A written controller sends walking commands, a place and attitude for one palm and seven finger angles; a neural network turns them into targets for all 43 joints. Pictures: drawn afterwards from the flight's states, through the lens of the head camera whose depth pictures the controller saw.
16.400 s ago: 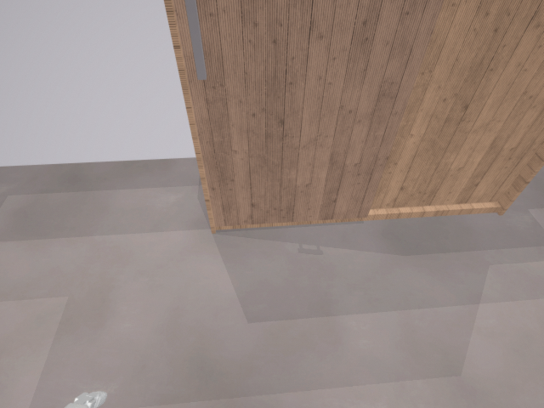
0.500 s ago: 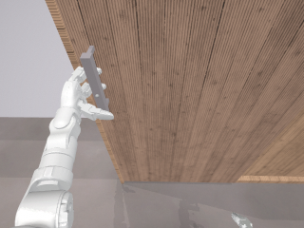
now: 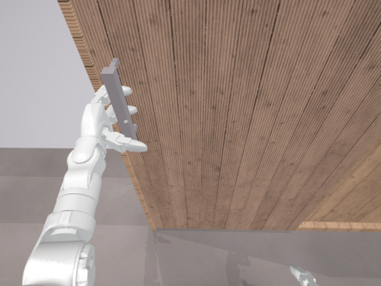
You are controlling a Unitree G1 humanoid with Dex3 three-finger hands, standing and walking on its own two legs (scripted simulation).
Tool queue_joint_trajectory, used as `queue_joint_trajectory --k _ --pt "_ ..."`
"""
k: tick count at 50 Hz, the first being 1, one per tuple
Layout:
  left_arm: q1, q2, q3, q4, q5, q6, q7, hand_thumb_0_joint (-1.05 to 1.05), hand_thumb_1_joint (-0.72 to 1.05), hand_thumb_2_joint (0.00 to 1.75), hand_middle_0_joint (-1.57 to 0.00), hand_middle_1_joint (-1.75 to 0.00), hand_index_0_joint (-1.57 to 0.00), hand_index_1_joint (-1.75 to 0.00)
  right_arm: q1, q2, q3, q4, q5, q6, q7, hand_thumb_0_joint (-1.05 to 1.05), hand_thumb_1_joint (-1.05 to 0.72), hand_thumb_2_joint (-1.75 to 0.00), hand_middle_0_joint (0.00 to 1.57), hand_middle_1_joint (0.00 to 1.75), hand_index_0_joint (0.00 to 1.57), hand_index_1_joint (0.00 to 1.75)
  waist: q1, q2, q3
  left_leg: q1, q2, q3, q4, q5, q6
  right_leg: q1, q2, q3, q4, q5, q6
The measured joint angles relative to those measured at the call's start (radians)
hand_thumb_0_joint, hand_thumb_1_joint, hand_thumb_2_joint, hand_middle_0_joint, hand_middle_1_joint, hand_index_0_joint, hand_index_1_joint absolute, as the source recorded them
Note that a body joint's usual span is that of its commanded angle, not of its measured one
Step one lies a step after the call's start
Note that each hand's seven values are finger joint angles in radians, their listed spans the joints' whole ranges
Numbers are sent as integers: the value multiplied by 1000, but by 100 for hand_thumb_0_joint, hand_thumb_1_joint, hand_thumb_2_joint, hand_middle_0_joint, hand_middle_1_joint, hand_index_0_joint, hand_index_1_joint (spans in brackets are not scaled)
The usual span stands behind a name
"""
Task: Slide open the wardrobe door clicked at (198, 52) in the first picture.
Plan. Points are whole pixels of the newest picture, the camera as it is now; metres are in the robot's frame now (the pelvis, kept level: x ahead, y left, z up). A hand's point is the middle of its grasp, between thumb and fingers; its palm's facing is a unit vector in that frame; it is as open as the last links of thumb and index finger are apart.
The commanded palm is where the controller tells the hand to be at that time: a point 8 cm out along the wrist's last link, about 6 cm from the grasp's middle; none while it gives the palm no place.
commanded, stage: slide the fingers in behind the handle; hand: left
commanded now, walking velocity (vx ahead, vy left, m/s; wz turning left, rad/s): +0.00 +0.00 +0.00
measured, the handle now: (124, 105) +0.47 +0.18 +0.13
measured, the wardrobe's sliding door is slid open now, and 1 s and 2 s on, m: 0.00 0.00 0.00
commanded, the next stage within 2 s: grip the handle and tug to test in 0.14 s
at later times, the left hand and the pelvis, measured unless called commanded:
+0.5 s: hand (125, 121) +0.41 +0.16 +0.14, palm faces +0.03 -1.00 +0.00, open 12.4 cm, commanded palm +0.38 +0.20 +0.14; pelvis +0.00 +0.00 +0.00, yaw +0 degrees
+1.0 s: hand (126, 120) +0.41 +0.16 +0.14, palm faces +0.03 -1.00 +0.01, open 6.2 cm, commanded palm +0.37 +0.20 +0.14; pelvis +0.01 +0.01 +0.00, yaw -1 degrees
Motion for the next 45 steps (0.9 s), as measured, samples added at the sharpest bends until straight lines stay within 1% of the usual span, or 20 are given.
queue_joint_trajectory --k 4,15,20,28,37,45 --pt "-3 -3 -8 -2 5 4 9 -1 -50 30 -30 -120 -29 -120 -8 0 -1 -1 -2 -6 -1 2 -91 -89 21 30 20 30 2 2 3 0 -1 -2 1 1 0 2 -2 -1 0 1 0" --pt "-6 -1 -3 9 3 -7 1 -1 -49 31 -30 -120 -29 -120 -11 4 5 -3 -2 -8 0 2 -91 -89 21 30 20 30 -1 -3 -1 4 -2 1 0 0 2 4 -1 2 -1 2 2" --pt "-6 1 -3 6 3 -5 1 -1 -41 34 -31 -121 -30 -121 -5 3 3 -1 -2 -7 0 2 -91 -89 21 30 20 30 0 -3 0 2 -3 1 0 0 3 3 -2 2 -2 3 3" --pt "9 -6 -6 -15 0 2 13 -1 -13 46 -34 -125 -30 -124 5 2 -3 1 -3 -10 5 2 -91 -89 21 30 20 30 -1 1 -2 8 -4 4 -6 0 4 7 -2 6 -7 4 5" --pt "34 -17 -12 -52 6 12 33 0 27 63 -36 -129 -30 -129 9 6 -6 3 -6 -13 11 2 -91 -89 21 30 20 30 1 4 -7 19 -4 8 -15 -2 5 14 0 10 -12 1 8" --pt "32 -16 -11 -60 8 22 23 1 64 79 -39 -133 -34 -134 0 8 -3 2 -6 -5 9 2 -91 -89 21 30 20 30 3 1 -6 24 -3 5 -19 -4 5 21 1 8 -16 -2 8"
